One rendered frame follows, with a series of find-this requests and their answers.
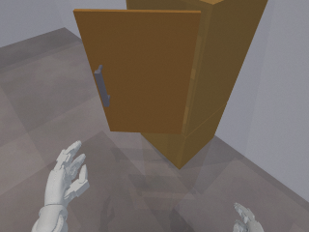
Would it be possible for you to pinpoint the cupboard door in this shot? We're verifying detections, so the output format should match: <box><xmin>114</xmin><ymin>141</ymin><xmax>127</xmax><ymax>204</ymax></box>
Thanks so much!
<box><xmin>73</xmin><ymin>9</ymin><xmax>201</xmax><ymax>134</ymax></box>

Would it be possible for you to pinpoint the right robot hand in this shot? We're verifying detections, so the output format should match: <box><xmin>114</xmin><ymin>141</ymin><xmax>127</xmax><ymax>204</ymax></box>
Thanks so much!
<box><xmin>233</xmin><ymin>202</ymin><xmax>264</xmax><ymax>232</ymax></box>

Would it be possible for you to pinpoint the robot left forearm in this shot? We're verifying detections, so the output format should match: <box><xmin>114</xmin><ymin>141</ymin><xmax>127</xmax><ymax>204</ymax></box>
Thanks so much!
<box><xmin>31</xmin><ymin>204</ymin><xmax>69</xmax><ymax>232</ymax></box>

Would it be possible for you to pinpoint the handle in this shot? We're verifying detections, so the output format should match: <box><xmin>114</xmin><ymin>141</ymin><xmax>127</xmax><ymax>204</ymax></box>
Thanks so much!
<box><xmin>94</xmin><ymin>65</ymin><xmax>111</xmax><ymax>107</ymax></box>

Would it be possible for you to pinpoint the left robot hand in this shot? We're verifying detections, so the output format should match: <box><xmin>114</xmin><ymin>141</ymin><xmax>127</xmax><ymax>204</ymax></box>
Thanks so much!
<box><xmin>44</xmin><ymin>140</ymin><xmax>90</xmax><ymax>209</ymax></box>

